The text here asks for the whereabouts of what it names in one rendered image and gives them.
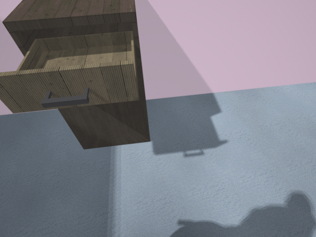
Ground drawer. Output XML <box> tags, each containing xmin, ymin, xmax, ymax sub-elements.
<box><xmin>0</xmin><ymin>31</ymin><xmax>139</xmax><ymax>114</ymax></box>

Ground cabinet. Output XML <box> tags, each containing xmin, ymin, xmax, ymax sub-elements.
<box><xmin>2</xmin><ymin>0</ymin><xmax>150</xmax><ymax>149</ymax></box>

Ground handle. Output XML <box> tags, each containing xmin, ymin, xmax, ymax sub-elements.
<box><xmin>41</xmin><ymin>87</ymin><xmax>89</xmax><ymax>108</ymax></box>

